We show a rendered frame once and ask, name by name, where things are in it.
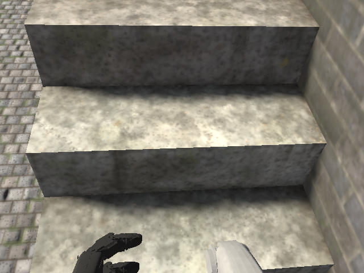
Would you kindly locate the robot right thigh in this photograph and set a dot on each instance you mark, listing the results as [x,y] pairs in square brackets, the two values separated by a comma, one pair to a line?
[231,257]

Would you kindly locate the left robot hand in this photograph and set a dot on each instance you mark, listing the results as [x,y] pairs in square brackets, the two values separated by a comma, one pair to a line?
[92,260]

